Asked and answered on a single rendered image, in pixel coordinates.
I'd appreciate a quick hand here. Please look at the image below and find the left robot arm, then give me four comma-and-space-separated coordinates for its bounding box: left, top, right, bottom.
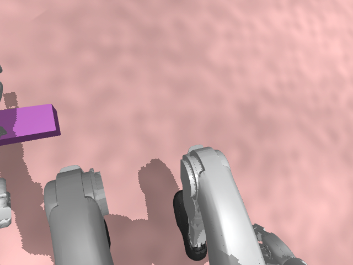
0, 132, 11, 229

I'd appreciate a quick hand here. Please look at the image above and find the carton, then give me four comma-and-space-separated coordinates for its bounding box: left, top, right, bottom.
0, 104, 61, 146

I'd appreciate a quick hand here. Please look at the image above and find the right robot foot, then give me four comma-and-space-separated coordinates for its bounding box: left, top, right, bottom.
173, 190, 207, 261

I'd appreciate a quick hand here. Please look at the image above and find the right robot hand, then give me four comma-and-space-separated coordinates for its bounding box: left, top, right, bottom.
252, 224, 296, 265

